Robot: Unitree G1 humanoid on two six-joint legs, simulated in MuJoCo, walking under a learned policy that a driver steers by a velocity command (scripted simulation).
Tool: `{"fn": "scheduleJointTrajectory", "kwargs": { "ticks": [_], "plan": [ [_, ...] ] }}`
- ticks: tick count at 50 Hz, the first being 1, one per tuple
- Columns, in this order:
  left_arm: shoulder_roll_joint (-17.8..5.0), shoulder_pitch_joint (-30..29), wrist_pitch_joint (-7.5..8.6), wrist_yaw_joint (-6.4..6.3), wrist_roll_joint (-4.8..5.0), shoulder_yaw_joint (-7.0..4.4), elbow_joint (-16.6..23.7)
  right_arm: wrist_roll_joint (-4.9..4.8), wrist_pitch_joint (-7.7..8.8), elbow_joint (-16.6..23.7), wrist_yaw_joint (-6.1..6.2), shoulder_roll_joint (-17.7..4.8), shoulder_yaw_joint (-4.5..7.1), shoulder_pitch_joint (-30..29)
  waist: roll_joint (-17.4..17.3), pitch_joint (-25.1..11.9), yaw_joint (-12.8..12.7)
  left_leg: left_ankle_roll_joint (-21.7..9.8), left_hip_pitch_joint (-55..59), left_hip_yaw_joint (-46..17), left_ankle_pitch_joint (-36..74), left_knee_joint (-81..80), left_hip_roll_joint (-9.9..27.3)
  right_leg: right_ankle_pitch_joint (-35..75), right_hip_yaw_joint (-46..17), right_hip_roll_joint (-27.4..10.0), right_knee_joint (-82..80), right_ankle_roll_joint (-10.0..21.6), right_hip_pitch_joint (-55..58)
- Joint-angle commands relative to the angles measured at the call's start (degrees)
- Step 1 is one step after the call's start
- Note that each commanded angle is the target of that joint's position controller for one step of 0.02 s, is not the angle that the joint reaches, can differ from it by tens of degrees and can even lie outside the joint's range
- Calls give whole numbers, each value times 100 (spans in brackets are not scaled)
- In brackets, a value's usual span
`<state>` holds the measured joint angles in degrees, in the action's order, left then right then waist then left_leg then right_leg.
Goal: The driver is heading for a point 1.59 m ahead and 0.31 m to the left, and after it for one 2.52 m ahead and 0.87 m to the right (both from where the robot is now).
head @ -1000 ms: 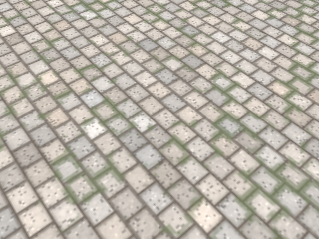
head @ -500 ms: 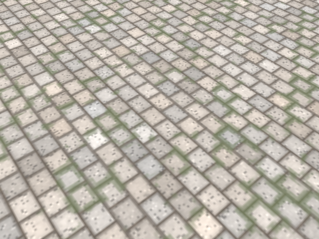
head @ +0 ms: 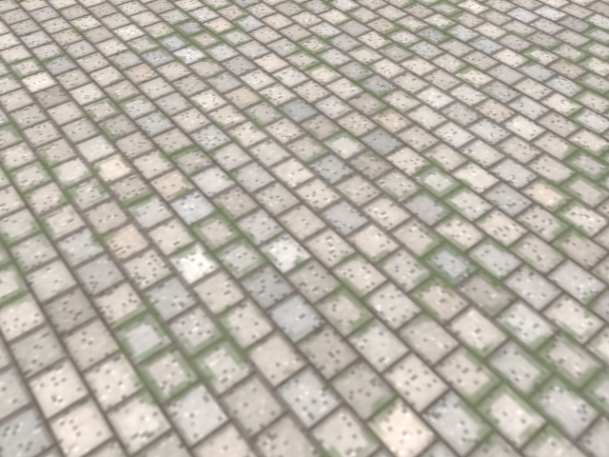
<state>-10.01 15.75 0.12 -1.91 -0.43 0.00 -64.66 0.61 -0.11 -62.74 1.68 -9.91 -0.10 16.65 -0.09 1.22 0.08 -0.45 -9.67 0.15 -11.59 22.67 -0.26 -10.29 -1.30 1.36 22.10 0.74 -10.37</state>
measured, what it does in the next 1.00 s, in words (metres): stands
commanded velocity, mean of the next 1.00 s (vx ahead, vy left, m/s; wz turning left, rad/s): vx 0.01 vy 0.00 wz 0.00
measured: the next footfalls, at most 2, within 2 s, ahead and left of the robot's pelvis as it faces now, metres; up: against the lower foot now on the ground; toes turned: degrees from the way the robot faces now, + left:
left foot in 1.64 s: +0.15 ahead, +0.11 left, +0.00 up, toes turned +3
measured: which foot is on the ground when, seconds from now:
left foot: down 0.00-1.00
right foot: down 0.00-1.00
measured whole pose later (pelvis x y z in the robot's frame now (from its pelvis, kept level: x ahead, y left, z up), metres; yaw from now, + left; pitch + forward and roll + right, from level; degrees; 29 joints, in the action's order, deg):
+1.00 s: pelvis +0.02 +0.00 +0.00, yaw +0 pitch -1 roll +0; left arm -7.4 18.6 0.2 -2.4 -0.6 -0.1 -66.5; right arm 0.8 0.1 -65.5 2.3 -7.4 0.1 19.4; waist -0.1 0.8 0.2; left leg -1.0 -9.5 -0.3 -15.1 25.1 -0.7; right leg -14.2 -1.3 1.1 25.0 0.9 -10.3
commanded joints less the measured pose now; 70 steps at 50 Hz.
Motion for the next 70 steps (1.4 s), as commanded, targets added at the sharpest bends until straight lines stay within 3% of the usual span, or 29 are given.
{"fn": "scheduleJointTrajectory", "kwargs": {
  "ticks": [1,46,47,49,51,52,54,56,58,61,68,70],
  "plan": [
    [-476,296,32,-20,0,-66,32,-1,34,33,22,-470,67,324,-34,287,4,-162,-307,-543,-129,-525,507,5,-538,-516,-430,166,-112],
    [-133,643,52,-74,-4,-42,-179,0,65,-272,84,-149,49,665,-6,362,9,-173,-196,-512,289,-375,478,343,-454,-539,-288,144,-46],
    [-105,691,48,-71,-10,-34,-193,7,61,-288,81,-127,43,711,-11,240,9,-181,-153,-501,-134,-429,433,-69,-434,-490,-332,152,-3],
    [-226,693,12,-61,-25,-95,-140,21,21,-244,72,-285,119,714,-59,359,11,-298,-334,-484,-1524,-350,268,-1400,-340,-277,-155,258,-211],
    [-254,661,-25,-22,-67,-136,-8,42,-29,-133,39,-356,173,718,-127,757,32,-506,-717,-693,-2915,-340,280,-2711,-373,-176,51,419,-745],
    [-96,580,-5,-21,-63,-100,54,29,-21,-102,46,-250,153,697,-168,1016,51,-545,-803,-811,-2697,-397,367,-2365,-356,-166,139,418,-928],
    [130,584,89,-32,-63,-40,85,33,44,-89,75,-170,139,673,-253,935,28,-541,-681,-990,-1586,-498,530,-1001,-265,-126,304,349,-756],
    [5,805,173,-32,-71,-44,59,58,120,-85,68,-199,127,670,-190,708,-40,-458,-657,-824,-407,-303,500,-112,-422,-296,145,328,-308],
    [-133,866,221,-67,-38,-73,-12,27,172,-134,83,-104,107,726,137,538,2,-282,-262,-442,775,89,328,1063,-560,-491,99,303,-3],
    [-177,883,222,-118,-6,-81,-7,-37,168,-169,126,-207,125,828,125,137,26,-199,148,-396,1531,173,402,2219,-515,-592,199,292,414],
    [-146,775,142,-152,11,-95,-8,-30,83,-207,154,-168,112,719,29,164,30,-132,358,-376,1731,79,482,2216,-423,-578,113,238,502],
    [-214,814,116,-140,1,-139,-26,0,67,-209,145,-199,137,705,63,103,11,-215,284,-252,604,180,296,1056,-381,-427,117,358,537]
  ]
}}
Velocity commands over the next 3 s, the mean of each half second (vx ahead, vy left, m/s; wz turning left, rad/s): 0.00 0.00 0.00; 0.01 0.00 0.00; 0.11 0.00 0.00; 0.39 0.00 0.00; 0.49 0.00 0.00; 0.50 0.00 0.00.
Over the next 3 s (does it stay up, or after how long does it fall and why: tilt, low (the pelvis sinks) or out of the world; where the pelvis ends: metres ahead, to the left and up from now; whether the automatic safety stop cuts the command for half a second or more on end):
stays up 0.82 0.09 0.00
